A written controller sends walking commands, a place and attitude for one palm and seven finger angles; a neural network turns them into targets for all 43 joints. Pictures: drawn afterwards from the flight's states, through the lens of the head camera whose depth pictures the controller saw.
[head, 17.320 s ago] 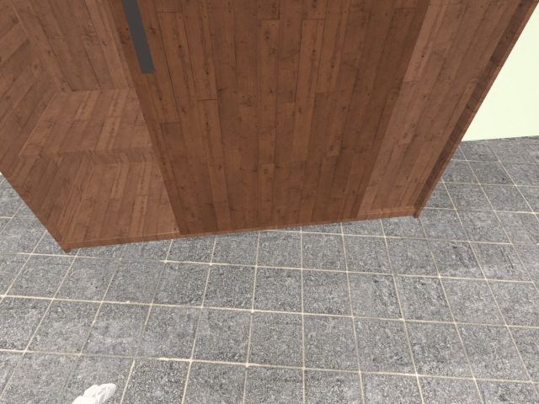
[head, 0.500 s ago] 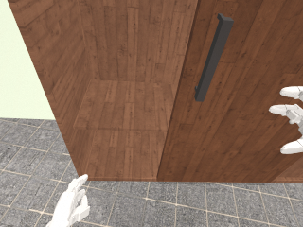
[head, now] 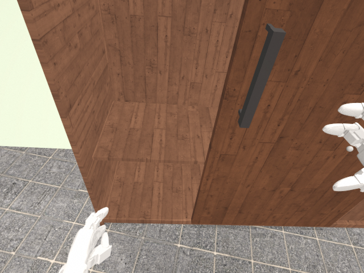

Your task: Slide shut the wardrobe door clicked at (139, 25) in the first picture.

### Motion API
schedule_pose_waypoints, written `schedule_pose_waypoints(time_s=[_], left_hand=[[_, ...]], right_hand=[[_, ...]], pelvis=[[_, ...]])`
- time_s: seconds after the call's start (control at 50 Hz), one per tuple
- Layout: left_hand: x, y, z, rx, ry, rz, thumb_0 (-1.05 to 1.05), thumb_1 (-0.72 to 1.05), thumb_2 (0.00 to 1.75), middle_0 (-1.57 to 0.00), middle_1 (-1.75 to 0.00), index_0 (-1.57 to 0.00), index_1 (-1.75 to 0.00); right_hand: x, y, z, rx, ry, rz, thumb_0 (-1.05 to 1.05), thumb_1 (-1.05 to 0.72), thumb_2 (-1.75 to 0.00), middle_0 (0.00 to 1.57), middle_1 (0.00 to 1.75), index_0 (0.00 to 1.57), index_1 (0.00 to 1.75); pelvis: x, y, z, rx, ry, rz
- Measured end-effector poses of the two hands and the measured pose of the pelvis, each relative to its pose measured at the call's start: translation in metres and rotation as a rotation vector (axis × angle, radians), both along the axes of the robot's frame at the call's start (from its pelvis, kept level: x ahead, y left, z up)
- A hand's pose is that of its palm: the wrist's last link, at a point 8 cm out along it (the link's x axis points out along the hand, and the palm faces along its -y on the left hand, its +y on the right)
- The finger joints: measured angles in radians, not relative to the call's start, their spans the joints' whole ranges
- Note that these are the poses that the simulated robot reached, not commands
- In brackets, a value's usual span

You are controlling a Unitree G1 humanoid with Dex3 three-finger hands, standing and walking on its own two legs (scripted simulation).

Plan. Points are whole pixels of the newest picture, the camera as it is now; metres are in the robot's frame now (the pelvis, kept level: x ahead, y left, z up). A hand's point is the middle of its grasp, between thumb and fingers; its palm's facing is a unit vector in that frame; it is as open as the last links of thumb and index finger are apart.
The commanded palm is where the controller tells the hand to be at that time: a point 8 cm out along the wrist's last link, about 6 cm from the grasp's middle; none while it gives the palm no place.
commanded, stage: move the hooked fingers beside the handle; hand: right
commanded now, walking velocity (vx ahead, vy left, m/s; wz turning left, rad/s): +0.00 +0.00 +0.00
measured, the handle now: (255, 80) +0.54 -0.19 +0.20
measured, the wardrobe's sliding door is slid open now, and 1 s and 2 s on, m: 0.49 0.49 0.49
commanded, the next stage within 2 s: none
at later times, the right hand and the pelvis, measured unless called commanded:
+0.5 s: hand (325, 126) +0.34 -0.27 +0.22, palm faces +0.07 +1.00 -0.07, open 14.0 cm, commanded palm +0.31 -0.31 +0.22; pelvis +0.00 -0.01 +0.00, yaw +1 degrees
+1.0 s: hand (303, 104) +0.41 -0.25 +0.22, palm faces +0.04 +1.00 -0.02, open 14.0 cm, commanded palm +0.38 -0.30 +0.21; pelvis +0.00 -0.01 +0.00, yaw +2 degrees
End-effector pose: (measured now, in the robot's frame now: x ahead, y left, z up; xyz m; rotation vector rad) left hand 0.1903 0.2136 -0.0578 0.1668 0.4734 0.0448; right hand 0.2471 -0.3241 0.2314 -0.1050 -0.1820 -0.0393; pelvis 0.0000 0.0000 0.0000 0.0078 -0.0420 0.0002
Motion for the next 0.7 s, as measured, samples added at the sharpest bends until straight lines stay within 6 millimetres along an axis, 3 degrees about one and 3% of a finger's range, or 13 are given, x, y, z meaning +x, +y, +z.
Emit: schedule_pose_waypoints(time_s=[0.12,0.2,0.28,0.38,0.56,0.7], left_hand=[[-0.002,0.001,-0.003,0.006,0.020,-0.005,0.01,0.91,0.89,-0.20,-0.30,-0.20,-0.30],[-0.006,0.002,-0.008,0.019,0.044,-0.003,0.01,0.91,0.89,-0.20,-0.30,-0.20,-0.30],[-0.010,0.002,-0.009,0.021,0.054,0.017,0.01,0.91,0.89,-0.20,-0.30,-0.20,-0.30],[-0.016,0.003,-0.008,0.004,0.057,0.048,0.01,0.91,0.89,-0.20,-0.30,-0.20,-0.30],[-0.023,0.010,-0.015,0.018,0.112,0.063,0.01,0.91,0.89,-0.20,-0.30,-0.20,-0.30],[-0.024,0.010,-0.013,0.052,0.124,0.063,0.01,0.91,0.89,-0.20,-0.30,-0.20,-0.30]], right_hand=[[0.012,-0.019,-0.005,0.033,0.069,-0.083,-0.01,0.51,-0.30,0.30,1.20,0.30,1.21],[0.030,-0.002,-0.016,0.005,0.131,-0.035,-0.01,0.51,-0.30,0.30,1.20,0.30,1.21],[0.048,0.017,-0.010,0.011,0.064,0.036,-0.01,0.51,-0.30,0.30,1.20,0.30,1.20],[0.064,0.014,0.005,0.039,0.012,0.017,-0.01,0.50,-0.30,0.30,1.20,0.30,1.21],[0.065,0.005,-0.014,0.042,0.119,-0.016,-0.01,0.50,-0.30,0.30,1.20,0.30,1.20],[0.080,0.006,-0.009,0.063,0.074,-0.018,-0.01,0.51,-0.30,0.30,1.20,0.30,1.21]], pelvis=[[-0.002,0.000,0.000,0.003,-0.001,-0.012],[-0.005,-0.003,0.000,0.003,0.007,-0.019],[-0.003,-0.005,0.000,0.000,0.015,-0.007],[0.002,-0.005,0.001,-0.004,0.022,0.011],[0.003,-0.009,0.001,-0.003,0.030,0.014],[-0.001,-0.008,0.001,0.001,0.026,0.001]])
